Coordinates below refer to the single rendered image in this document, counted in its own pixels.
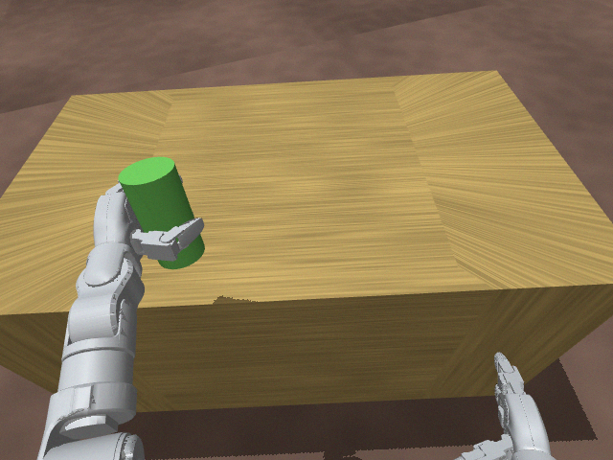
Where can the right robot hand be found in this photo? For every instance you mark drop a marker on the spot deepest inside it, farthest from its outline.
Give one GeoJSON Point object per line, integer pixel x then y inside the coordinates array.
{"type": "Point", "coordinates": [518, 415]}

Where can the left robot hand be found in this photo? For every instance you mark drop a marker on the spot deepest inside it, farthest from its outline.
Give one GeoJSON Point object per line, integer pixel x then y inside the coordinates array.
{"type": "Point", "coordinates": [115, 221]}

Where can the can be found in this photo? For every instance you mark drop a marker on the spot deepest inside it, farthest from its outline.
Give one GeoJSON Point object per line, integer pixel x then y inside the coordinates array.
{"type": "Point", "coordinates": [156, 194]}

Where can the left robot arm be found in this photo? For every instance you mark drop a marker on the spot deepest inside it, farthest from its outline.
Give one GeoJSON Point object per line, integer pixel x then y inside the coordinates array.
{"type": "Point", "coordinates": [95, 392]}

